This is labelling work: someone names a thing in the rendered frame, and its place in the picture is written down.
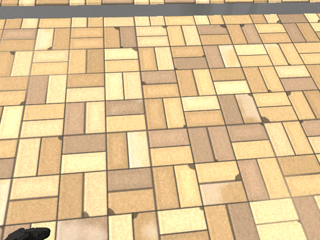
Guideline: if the robot left hand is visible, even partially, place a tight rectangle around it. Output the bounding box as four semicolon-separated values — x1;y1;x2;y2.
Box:
4;227;51;240

